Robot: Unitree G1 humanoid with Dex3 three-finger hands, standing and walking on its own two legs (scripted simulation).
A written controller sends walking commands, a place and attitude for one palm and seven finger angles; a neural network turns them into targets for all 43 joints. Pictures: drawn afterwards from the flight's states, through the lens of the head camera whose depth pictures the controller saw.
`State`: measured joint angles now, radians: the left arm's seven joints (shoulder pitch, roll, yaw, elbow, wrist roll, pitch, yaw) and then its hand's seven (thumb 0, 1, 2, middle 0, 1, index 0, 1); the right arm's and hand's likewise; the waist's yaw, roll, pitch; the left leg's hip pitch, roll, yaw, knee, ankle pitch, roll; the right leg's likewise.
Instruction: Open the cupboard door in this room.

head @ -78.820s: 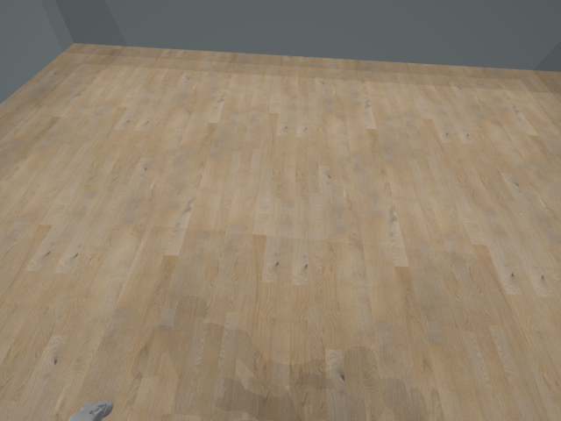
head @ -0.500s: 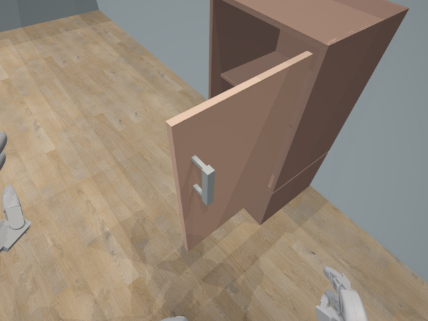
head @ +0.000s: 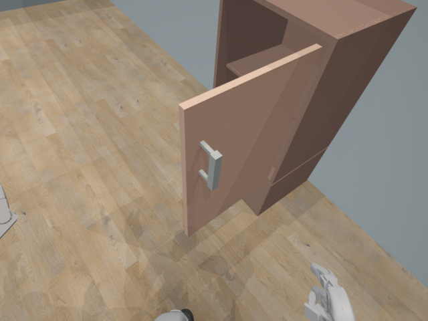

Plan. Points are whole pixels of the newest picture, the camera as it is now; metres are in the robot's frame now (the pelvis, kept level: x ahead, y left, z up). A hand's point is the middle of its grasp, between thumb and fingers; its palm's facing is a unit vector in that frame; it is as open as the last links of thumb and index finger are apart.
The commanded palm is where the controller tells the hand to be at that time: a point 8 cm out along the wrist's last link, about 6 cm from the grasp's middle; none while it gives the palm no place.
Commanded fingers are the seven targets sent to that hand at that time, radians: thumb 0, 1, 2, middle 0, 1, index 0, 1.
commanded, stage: step back with the hand held close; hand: left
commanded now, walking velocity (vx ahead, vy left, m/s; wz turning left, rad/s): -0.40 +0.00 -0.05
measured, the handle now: (208, 166) +0.43 +0.05 +0.00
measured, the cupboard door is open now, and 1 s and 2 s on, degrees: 92 92 92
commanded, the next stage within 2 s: stop stepping back and stand still in 0.12 s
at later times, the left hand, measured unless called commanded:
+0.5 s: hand out of the picture +0.12 +0.25 +0.16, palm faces +0.34 -0.81 -0.47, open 7.4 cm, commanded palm +0.05 +0.29 +0.19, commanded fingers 0.00 0.90 0.90 -0.20 -0.30 -0.20 -0.30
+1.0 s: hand out of the picture +0.05 +0.25 +0.17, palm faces +0.31 -0.81 -0.49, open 7.4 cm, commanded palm +0.00 +0.30 +0.19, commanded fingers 0.00 0.90 0.90 -0.20 -0.30 -0.20 -0.30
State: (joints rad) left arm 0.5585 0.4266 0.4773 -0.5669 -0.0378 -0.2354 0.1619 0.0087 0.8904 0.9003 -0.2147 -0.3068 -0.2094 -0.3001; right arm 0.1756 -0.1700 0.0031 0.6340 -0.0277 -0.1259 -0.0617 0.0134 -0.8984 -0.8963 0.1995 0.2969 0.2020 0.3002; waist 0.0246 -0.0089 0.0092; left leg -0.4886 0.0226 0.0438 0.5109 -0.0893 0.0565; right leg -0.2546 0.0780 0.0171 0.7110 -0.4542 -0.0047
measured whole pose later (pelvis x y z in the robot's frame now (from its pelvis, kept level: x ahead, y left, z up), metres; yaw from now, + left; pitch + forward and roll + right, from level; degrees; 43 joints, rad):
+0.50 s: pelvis -0.10 -0.01 +0.01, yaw -2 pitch +1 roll -2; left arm 0.57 0.45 0.43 -0.50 -0.05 -0.17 0.14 0.01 0.89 0.90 -0.21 -0.31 -0.21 -0.30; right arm 0.22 -0.24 0.00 0.61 -0.01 -0.11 -0.10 0.01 -0.90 -0.90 0.20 0.30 0.20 0.30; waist -0.03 -0.02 0.02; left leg -0.40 -0.02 0.01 0.37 -0.05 0.04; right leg -0.16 0.06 0.01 0.45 -0.36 -0.03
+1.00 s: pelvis -0.15 +0.00 +0.01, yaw -3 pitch -1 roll -2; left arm 0.60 0.43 0.38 -0.53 -0.04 -0.18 0.13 0.01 0.89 0.90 -0.21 -0.31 -0.21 -0.30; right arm 0.21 -0.18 0.03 0.65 -0.02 -0.12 -0.07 0.01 -0.90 -0.90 0.20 0.30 0.21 0.30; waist 0.01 0.02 0.01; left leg -0.42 -0.02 0.00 0.60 -0.22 -0.01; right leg -0.17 0.08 -0.02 0.44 -0.25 -0.05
